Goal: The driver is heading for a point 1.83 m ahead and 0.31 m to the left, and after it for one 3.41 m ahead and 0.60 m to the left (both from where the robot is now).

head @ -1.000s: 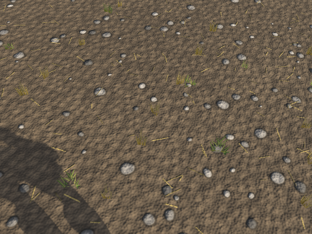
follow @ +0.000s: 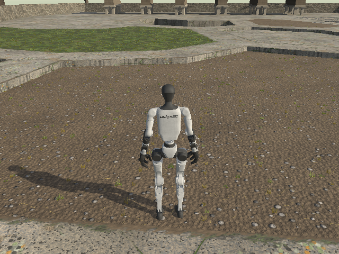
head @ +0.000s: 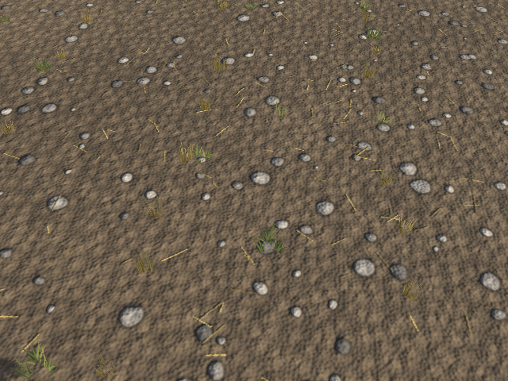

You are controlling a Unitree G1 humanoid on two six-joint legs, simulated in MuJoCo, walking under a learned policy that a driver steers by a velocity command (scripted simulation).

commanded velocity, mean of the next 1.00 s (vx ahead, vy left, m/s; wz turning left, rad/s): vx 0.28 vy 0.00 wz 0.00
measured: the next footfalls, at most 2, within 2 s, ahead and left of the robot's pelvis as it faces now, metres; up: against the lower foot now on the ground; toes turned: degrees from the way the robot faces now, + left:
right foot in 0.56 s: +0.11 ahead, -0.12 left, +0.00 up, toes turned -2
left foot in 1.04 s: +0.46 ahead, +0.02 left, +0.00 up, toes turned +5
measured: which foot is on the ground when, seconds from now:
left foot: down 0.00-0.56, up 0.58-1.00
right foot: down 0.00-0.28, up 0.30-0.54, down 0.56-1.00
